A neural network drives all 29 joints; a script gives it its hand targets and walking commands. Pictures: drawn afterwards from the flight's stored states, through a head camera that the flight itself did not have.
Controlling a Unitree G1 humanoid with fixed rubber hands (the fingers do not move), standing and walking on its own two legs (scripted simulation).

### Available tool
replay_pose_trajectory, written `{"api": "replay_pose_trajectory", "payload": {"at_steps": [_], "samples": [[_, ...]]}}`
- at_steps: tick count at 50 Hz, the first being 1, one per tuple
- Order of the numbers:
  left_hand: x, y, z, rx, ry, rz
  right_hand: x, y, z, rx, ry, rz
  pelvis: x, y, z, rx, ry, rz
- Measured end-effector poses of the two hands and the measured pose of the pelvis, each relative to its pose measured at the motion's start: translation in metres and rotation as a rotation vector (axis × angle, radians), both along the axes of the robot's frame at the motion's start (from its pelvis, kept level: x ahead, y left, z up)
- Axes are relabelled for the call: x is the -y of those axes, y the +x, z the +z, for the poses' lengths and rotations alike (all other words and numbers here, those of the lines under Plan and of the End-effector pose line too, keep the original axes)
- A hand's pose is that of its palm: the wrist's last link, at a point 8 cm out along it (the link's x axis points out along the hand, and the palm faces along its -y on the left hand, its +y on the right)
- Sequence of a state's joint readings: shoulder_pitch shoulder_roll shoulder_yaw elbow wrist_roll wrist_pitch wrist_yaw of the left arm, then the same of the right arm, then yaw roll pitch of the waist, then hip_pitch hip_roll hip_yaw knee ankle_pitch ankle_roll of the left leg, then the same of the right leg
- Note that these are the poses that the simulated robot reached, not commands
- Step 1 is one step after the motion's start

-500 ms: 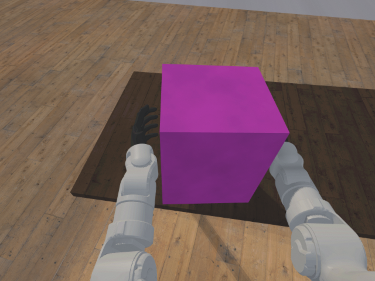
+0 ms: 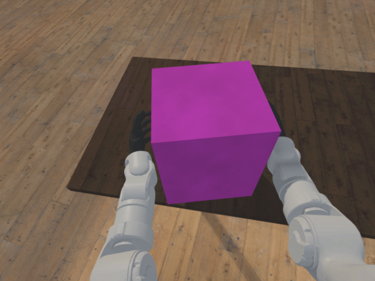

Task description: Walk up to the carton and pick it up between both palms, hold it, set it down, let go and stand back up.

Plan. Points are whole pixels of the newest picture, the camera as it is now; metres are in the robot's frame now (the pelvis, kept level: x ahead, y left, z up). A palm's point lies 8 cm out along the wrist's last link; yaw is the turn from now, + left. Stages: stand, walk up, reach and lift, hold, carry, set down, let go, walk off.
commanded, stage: set down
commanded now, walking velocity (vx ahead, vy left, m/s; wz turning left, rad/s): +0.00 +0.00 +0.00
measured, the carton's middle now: (205, 137) +0.42 +0.01 +0.04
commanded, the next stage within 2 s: none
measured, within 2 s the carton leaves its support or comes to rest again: rests again in 1.26 s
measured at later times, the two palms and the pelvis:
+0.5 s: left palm (148, 152) +0.38 +0.14 +0.03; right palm (276, 133) +0.43 -0.16 +0.03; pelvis +0.00 +0.00 +0.00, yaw -3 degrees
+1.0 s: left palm (150, 159) +0.37 +0.14 +0.01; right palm (273, 138) +0.43 -0.16 +0.01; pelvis -0.02 -0.01 -0.01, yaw -3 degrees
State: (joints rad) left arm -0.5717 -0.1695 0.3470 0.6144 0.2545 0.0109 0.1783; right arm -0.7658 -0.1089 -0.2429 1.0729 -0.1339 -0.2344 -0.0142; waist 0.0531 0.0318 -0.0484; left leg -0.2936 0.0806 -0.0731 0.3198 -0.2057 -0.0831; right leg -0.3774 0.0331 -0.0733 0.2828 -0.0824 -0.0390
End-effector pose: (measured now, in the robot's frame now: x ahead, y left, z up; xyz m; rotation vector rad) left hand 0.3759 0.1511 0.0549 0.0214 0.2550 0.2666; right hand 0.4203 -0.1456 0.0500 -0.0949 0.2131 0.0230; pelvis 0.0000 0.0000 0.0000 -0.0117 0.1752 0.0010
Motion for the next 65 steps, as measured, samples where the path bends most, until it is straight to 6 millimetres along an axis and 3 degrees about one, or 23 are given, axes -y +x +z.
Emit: {"api": "replay_pose_trajectory", "payload": {"at_steps": [13,35,56,65], "samples": [[0.006,0.005,-0.008,-0.024,-0.026,0.013,0.007,0.005,-0.009,-0.033,0.013,0.008,-0.010,0.001,-0.001,-0.049,-0.001,-0.038],[0.013,-0.002,-0.043,-0.058,-0.034,0.062,0.011,0.016,-0.034,-0.070,0.022,0.057,0.004,-0.006,-0.006,-0.154,0.012,-0.052],[0.015,-0.001,-0.047,-0.021,-0.046,0.058,0.014,0.014,-0.041,-0.059,0.056,0.047,0.005,-0.020,-0.011,-0.230,0.028,-0.063],[0.009,0.014,-0.031,-0.007,-0.030,0.043,0.015,0.029,-0.026,-0.084,0.048,0.061,0.006,-0.022,-0.015,-0.257,0.026,-0.085]]}}
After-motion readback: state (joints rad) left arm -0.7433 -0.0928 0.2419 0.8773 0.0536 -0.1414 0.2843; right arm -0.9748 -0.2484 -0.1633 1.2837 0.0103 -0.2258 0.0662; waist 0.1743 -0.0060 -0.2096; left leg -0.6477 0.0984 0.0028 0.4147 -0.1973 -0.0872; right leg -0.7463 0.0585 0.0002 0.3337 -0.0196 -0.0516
